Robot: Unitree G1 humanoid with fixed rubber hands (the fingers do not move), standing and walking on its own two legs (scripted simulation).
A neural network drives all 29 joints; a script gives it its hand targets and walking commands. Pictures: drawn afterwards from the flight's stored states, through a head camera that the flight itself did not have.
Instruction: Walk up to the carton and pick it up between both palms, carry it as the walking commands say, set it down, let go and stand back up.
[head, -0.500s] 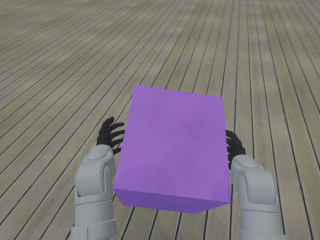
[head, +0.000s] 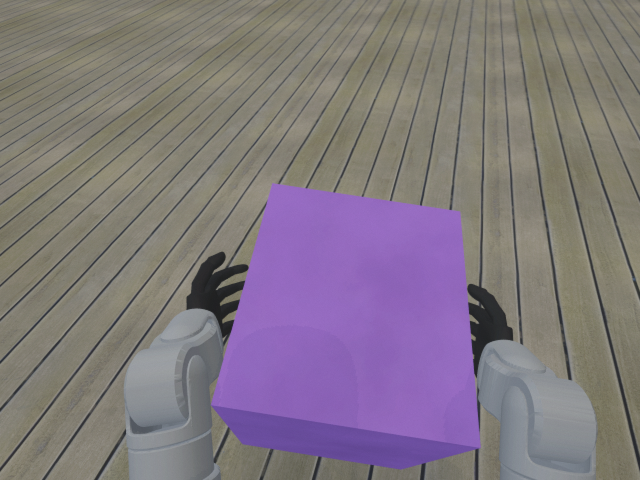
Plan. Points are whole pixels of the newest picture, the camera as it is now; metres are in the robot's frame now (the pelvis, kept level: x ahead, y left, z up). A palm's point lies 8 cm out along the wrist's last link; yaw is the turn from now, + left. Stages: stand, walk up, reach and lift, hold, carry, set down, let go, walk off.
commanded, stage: carry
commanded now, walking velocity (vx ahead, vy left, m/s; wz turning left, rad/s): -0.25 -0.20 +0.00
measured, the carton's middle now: (341, 338) +0.30 +0.00 +0.04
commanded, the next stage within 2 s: none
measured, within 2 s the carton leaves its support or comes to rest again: neither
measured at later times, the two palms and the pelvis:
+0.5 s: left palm out of the picture +0.13 +0.12 +0.09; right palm out of the picture +0.10 -0.19 +0.07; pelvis -0.14 -0.03 +0.00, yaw -1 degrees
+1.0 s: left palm out of the picture -0.04 +0.11 +0.07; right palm out of the picture -0.05 -0.20 +0.07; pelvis -0.31 -0.06 -0.01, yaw -1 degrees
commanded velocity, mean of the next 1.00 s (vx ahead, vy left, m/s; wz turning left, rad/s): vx -0.25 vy -0.20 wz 0.00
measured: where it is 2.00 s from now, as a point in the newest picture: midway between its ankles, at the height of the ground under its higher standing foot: outside the picture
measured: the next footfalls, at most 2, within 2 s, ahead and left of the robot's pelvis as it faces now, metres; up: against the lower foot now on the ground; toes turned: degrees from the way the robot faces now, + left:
left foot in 0.12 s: -0.03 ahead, +0.17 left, +0.00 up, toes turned +3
right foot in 0.36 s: -0.02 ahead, -0.12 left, +0.00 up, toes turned -4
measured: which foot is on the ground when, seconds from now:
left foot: up 0.00-0.10, down 0.12-0.38, up 0.40-0.68, down 0.70-1.00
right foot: down 0.00-0.12, up 0.14-0.34, down 0.36-0.70, up 0.72-1.00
